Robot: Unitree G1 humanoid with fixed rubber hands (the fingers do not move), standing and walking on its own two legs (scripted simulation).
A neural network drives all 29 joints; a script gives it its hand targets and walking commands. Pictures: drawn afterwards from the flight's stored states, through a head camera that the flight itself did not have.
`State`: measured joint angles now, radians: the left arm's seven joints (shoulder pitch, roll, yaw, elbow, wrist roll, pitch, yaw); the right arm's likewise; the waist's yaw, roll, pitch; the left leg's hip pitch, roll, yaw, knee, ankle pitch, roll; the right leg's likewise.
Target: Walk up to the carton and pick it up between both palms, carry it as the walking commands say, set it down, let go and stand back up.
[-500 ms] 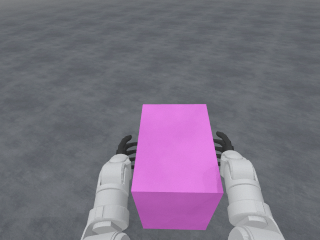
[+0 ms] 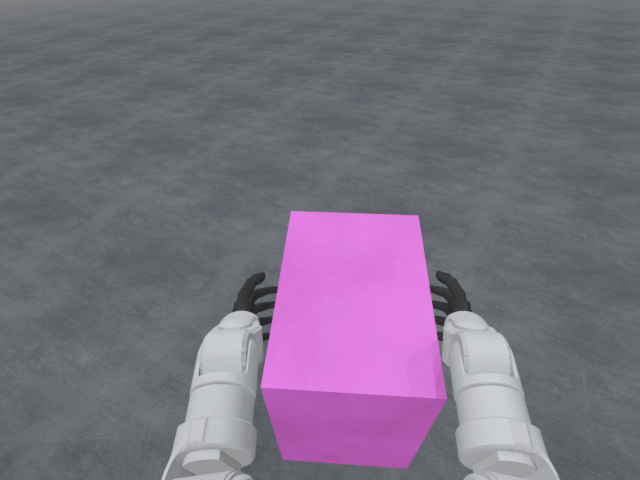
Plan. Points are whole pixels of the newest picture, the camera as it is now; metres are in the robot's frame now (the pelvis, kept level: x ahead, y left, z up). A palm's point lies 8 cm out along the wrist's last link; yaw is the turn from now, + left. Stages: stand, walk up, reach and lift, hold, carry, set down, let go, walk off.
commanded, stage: reach and lift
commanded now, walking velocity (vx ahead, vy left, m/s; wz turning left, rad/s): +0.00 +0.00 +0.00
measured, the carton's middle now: (349, 340) +0.33 -0.01 -0.01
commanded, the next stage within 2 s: hold in 0.40 s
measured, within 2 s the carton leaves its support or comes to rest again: neither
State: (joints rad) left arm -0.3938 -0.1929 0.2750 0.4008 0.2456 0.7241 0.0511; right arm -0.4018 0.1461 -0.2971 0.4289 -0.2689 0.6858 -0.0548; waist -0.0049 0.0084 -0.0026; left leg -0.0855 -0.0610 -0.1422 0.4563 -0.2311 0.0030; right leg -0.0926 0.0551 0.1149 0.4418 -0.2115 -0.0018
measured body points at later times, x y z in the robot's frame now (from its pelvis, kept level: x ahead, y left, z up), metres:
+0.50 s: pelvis -0.01 +0.00 +0.00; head -0.07 -0.01 +0.44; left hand +0.30 +0.12 +0.05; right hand +0.30 -0.16 +0.05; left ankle +0.02 +0.12 -0.74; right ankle +0.03 -0.12 -0.74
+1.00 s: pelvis -0.02 +0.01 -0.01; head -0.04 +0.02 +0.44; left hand +0.29 +0.17 +0.06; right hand +0.31 -0.11 +0.07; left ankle -0.02 +0.13 -0.72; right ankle +0.03 -0.12 -0.74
